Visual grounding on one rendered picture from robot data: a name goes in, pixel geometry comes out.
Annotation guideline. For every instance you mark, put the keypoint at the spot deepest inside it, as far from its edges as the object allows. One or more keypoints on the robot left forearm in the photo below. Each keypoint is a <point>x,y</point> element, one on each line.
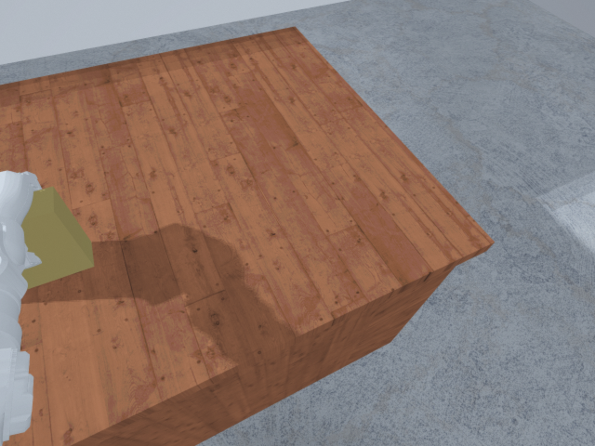
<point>12,284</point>

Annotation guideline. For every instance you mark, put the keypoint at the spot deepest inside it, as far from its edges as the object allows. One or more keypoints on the robot left upper arm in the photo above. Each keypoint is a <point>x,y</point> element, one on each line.
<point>16,393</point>

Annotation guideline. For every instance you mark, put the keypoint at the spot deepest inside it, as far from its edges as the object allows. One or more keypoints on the sponge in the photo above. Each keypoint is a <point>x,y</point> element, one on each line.
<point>53,234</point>

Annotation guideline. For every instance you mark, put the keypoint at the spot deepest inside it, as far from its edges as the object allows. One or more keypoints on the table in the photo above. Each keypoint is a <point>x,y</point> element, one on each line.
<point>255,227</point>

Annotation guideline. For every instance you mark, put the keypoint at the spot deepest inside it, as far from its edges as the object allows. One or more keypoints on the left robot hand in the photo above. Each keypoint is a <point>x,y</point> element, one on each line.
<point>16,196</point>

